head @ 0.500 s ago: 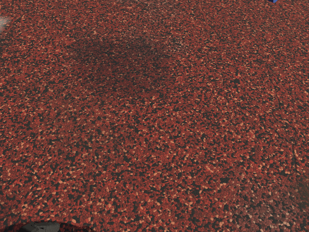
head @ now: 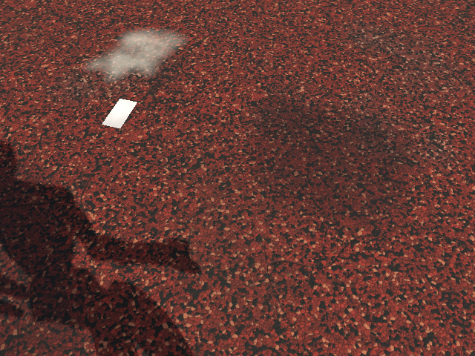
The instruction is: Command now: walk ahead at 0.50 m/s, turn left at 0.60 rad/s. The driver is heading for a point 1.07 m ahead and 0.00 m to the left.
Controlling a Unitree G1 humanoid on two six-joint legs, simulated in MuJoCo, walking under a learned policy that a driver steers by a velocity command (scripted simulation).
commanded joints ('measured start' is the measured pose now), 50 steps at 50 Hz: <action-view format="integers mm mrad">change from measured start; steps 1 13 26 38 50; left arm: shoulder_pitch -84 56 -208 -30 -45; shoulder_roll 164 98 87 192 155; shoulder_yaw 35 -16 -10 29 9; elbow -71 -90 -115 -89 -53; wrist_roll -4 1 -6 -5 -10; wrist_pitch -12 -7 12 -13 -9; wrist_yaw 6 -2 -5 -35 -10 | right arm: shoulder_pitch -51 246 95 163 15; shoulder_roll -19 -248 -107 -125 -34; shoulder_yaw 4 -72 -12 -13 16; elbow -79 -69 29 125 46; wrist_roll -1 1 -24 -18 -32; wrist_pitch -19 -19 -72 -30 -60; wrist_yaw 18 18 -4 -22 -14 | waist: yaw -11 -152 -93 38 -57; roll -110 177 5 24 -105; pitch -2 -463 -17 -188 -22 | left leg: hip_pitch -19 1112 527 658 38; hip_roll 21 269 50 55 33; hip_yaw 10 -755 -60 -10 3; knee -147 -638 -832 -346 -69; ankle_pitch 157 -142 250 649 23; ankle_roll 2 429 233 129 -18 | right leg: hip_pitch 28 -605 -565 -68 -103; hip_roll -263 -12 -154 -53 -231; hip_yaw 97 141 161 108 332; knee -140 1066 473 221 -157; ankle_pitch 280 -399 288 205 217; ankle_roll -147 34 80 -91 -234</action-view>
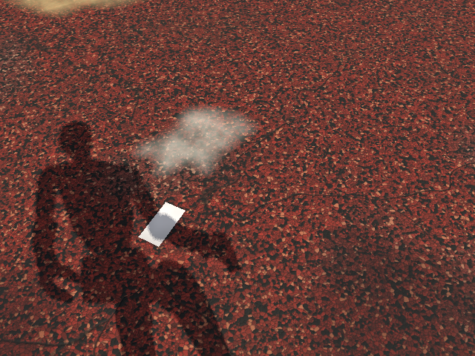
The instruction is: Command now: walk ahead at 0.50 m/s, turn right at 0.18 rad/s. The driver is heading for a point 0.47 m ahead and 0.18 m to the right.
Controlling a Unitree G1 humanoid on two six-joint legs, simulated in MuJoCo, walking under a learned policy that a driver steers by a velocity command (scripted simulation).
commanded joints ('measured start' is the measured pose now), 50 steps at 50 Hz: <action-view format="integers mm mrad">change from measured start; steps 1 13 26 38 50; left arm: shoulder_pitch -40 48 -77 50 -205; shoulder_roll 169 121 73 211 127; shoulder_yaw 41 35 39 100 41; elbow -61 -50 -180 -197 -168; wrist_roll -9 -11 -23 3 23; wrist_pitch -13 35 67 61 38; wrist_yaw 16 41 19 -3 22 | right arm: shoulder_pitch -31 75 -10 60 42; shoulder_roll -48 -178 -115 -168 -58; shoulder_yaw -10 -60 -49 -55 -9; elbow -70 -45 31 86 103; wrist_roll -9 -7 -14 19 -9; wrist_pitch -14 -64 -58 -3 50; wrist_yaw -3 14 3 -12 -34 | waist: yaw -28 -142 -52 87 -87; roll -91 -78 29 -22 -119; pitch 0 -187 7 -157 -171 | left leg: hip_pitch -38 585 492 455 262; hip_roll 22 39 172 83 3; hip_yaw -16 -90 23 253 0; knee -174 -549 -884 -235 -160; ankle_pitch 154 181 269 714 -52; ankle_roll -32 73 184 22 -71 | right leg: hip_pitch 1 -41 -512 151 -92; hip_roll -250 -164 -199 -51 -261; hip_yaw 223 239 132 20 162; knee -201 322 623 165 -33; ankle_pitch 165 101 48 366 543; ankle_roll -175 -33 84 -72 -191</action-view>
